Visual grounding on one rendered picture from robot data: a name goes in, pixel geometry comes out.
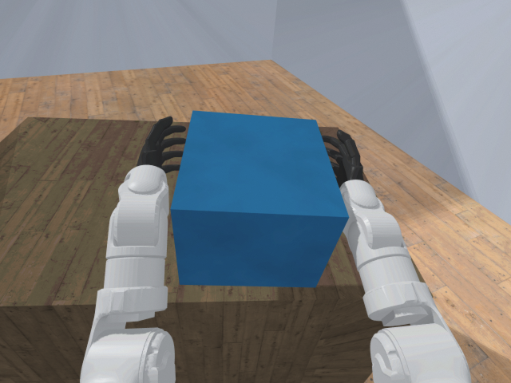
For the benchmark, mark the right robot forearm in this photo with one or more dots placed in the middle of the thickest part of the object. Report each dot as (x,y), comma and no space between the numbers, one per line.
(393,292)

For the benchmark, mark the right robot upper arm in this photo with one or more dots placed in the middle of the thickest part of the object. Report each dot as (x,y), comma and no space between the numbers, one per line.
(423,353)

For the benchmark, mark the left robot forearm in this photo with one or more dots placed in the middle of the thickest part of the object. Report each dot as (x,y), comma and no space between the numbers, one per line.
(137,246)

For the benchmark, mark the robot left hand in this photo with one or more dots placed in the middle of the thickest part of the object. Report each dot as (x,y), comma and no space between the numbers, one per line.
(152,151)

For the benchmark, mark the robot right hand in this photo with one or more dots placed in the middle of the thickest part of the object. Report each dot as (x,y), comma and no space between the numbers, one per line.
(348,158)

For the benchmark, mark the carton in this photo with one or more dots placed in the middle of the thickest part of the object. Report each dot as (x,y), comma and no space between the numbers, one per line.
(256,202)

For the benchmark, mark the left robot upper arm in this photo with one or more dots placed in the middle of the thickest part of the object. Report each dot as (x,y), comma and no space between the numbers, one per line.
(141,355)

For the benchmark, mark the pedestal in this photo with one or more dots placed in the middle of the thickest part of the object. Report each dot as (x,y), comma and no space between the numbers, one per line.
(59,180)

